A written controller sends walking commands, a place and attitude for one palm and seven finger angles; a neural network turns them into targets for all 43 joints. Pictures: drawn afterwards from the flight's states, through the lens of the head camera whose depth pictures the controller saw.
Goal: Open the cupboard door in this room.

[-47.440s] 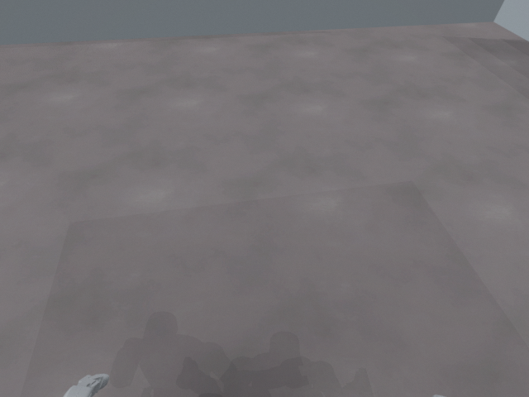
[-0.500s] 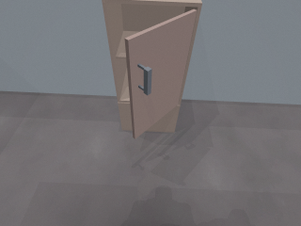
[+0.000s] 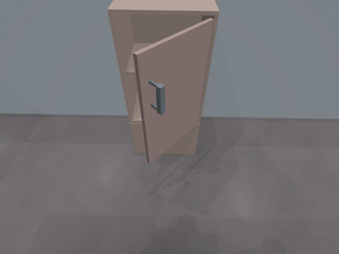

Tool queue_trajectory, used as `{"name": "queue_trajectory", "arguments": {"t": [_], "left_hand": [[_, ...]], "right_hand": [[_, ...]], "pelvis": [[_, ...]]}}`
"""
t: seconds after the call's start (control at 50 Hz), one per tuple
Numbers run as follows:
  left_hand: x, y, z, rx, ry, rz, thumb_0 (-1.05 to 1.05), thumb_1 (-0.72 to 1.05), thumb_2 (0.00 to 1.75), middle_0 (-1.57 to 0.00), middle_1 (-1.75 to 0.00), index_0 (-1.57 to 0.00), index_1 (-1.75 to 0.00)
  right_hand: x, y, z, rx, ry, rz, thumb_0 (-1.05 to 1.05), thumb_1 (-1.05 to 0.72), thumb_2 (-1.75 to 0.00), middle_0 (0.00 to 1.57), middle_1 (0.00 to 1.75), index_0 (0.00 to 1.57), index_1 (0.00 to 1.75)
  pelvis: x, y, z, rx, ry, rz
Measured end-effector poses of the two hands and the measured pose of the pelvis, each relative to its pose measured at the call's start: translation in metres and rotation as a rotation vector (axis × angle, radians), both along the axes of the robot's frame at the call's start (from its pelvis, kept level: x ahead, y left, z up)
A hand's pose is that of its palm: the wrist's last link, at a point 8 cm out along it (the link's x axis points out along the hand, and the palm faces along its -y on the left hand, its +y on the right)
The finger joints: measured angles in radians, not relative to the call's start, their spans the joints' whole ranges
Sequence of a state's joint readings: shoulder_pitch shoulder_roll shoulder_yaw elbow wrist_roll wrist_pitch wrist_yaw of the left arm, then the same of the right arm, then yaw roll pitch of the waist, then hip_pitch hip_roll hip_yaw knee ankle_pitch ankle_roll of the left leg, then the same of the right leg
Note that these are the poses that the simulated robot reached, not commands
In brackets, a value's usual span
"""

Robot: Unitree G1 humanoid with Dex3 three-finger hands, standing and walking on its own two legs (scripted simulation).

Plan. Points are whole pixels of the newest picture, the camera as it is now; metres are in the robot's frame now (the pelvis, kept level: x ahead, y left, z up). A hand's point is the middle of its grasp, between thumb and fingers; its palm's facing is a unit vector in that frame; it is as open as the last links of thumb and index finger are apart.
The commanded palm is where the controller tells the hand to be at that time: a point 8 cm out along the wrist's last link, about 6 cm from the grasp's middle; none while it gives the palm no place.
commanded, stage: let the arm hang, fingers relaxed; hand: left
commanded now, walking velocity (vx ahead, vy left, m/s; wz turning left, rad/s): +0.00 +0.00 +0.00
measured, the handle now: (156, 97) +0.62 +0.08 +0.01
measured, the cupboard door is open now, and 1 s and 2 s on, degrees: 48 48 48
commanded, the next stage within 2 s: look to check the result in 0.06 s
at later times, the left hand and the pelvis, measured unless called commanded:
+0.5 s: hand out of the picture +0.05 +0.21 -0.17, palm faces +0.01 -0.97 -0.26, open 7.4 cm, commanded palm none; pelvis +0.02 +0.00 +0.00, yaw +0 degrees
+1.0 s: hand out of the picture +0.07 +0.20 -0.17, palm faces -0.04 -0.97 -0.25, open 7.4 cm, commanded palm none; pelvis +0.03 +0.00 +0.00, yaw -5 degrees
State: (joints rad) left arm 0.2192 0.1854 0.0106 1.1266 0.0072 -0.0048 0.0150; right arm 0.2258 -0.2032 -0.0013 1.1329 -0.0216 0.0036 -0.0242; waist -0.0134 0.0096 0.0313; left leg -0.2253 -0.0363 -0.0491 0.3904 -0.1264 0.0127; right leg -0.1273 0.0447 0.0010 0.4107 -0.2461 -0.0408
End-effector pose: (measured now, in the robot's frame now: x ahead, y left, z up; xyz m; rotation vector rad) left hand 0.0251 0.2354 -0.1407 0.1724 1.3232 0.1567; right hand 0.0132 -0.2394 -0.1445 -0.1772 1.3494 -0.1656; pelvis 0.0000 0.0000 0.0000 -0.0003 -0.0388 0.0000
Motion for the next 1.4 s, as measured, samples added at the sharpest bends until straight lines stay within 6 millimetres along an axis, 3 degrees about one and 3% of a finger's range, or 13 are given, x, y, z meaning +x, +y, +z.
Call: {"name": "queue_trajectory", "arguments": {"t": [0.16, 0.52, 0.88, 0.98, 1.1, 1.26, 1.4], "left_hand": [[0.012, -0.003, -0.001, -0.007, 0.006, -0.004, 0.00, 0.91, 0.89, -0.20, -0.30, -0.20, -0.29], [0.019, 0.019, 0.007, 0.050, 0.033, 0.000, 0.00, 0.91, 0.89, -0.20, -0.30, -0.20, -0.29], [0.045, 0.022, 0.010, 0.060, -0.009, -0.025, 0.00, 0.91, 0.89, -0.20, -0.30, -0.20, -0.29], [0.045, 0.016, 0.004, 0.045, 0.019, -0.042, 0.00, 0.91, 0.89, -0.20, -0.30, -0.20, -0.29], [0.050, 0.007, -0.004, 0.030, 0.046, -0.092, 0.00, 0.91, 0.89, -0.20, -0.30, -0.20, -0.29], [0.063, -0.017, -0.001, 0.072, 0.007, -0.172, 0.00, 0.91, 0.89, -0.20, -0.30, -0.20, -0.29], [0.064, -0.037, 0.013, 0.076, 0.028, -0.212, 0.00, 0.91, 0.89, -0.20, -0.30, -0.20, -0.29]], "right_hand": [[0.012, -0.003, 0.003, -0.011, 0.001, 0.000, 0.00, -0.91, -0.90, 0.20, 0.30, 0.20, 0.30], [0.038, -0.012, 0.005, -0.027, -0.012, 0.016, 0.00, -0.91, -0.90, 0.20, 0.30, 0.20, 0.30], [0.057, -0.026, 0.012, -0.060, -0.050, 0.016, 0.00, -0.91, -0.90, 0.20, 0.30, 0.20, 0.30], [0.049, -0.021, 0.008, -0.054, -0.057, -0.034, 0.00, -0.91, -0.90, 0.20, 0.30, 0.20, 0.30], [0.025, -0.019, -0.002, -0.040, -0.049, -0.108, 0.00, -0.91, -0.90, 0.20, 0.30, 0.20, 0.30], [-0.013, -0.042, -0.026, -0.003, -0.022, -0.205, 0.00, -0.91, -0.90, 0.20, 0.30, 0.21, 0.30], [-0.007, -0.064, -0.004, -0.018, -0.071, -0.267, 0.00, -0.91, -0.90, 0.20, 0.30, 0.20, 0.30]], "pelvis": [[0.009, -0.001, 0.001, -0.001, 0.003, -0.003], [0.021, -0.001, 0.003, 0.002, 0.007, -0.007], [0.028, -0.003, 0.003, 0.005, 0.009, -0.024], [0.027, -0.003, 0.000, 0.004, 0.013, -0.069], [0.020, -0.006, -0.007, 0.025, 0.022, -0.134], [0.006, -0.031, -0.020, 0.043, 0.024, -0.227], [0.003, -0.042, -0.003, 0.057, 0.035, -0.285]]}}
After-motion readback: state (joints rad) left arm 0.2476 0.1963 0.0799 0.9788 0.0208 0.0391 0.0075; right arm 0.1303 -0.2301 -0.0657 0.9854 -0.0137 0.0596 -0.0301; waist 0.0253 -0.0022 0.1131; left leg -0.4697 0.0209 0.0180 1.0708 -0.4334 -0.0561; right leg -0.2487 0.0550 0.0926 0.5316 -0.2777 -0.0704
